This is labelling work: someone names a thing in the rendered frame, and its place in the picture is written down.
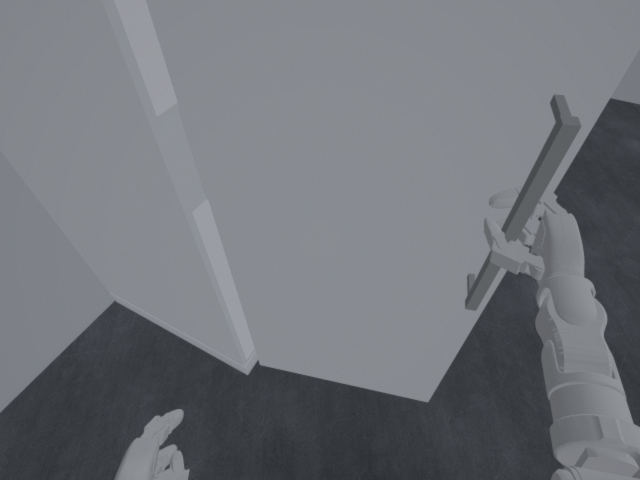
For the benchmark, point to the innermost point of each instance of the handle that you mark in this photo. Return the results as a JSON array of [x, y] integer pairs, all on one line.
[[559, 141]]

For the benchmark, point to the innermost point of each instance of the right robot forearm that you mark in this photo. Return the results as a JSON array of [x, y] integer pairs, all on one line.
[[592, 424]]

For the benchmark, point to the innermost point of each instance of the fridge door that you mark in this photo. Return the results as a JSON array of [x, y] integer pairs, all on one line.
[[349, 150]]

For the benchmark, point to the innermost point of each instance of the right robot hand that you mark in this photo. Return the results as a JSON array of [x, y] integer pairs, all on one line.
[[556, 238]]

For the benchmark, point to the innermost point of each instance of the left robot hand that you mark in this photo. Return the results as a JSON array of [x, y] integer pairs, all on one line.
[[144, 461]]

